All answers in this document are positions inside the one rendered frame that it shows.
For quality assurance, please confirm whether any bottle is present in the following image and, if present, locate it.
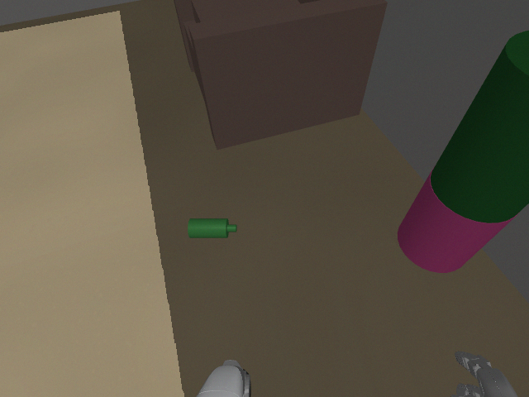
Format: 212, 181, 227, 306
188, 218, 237, 238

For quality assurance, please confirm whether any potted plant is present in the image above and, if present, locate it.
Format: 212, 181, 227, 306
398, 31, 529, 273

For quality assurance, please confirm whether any right robot hand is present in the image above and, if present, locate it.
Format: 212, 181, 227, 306
451, 352, 518, 397

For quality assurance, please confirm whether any armchair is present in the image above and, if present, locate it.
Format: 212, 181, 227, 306
174, 0, 388, 150

